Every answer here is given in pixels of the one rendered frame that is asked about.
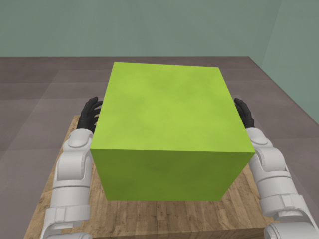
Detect right robot upper arm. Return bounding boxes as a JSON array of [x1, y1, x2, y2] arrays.
[[264, 222, 319, 239]]

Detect left robot hand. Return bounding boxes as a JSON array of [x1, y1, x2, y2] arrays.
[[76, 97, 103, 134]]

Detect pedestal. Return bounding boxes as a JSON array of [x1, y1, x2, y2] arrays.
[[23, 115, 280, 239]]

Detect carton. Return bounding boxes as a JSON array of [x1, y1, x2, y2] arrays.
[[90, 62, 256, 201]]

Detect right robot hand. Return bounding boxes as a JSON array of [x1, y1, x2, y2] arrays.
[[234, 98, 255, 129]]

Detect robot right forearm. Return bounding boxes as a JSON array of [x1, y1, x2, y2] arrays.
[[246, 127, 319, 234]]

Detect robot left forearm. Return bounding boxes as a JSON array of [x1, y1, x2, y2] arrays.
[[40, 128, 93, 239]]

